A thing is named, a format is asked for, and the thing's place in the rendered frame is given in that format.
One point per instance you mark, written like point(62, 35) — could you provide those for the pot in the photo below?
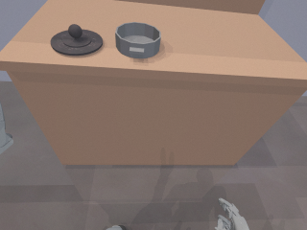
point(137, 40)

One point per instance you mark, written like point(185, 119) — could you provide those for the robot left hand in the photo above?
point(5, 140)

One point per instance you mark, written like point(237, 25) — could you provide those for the lid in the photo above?
point(65, 44)

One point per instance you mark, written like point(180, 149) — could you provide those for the robot right hand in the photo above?
point(237, 222)

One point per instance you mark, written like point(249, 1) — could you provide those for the table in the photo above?
point(220, 81)

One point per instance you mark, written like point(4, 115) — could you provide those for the knob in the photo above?
point(75, 31)

